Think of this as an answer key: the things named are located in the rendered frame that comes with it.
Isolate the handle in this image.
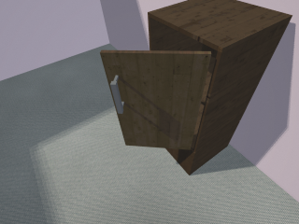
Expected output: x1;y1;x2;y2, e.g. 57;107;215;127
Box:
110;75;124;114

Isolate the cupboard door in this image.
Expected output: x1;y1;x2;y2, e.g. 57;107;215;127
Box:
100;49;211;150

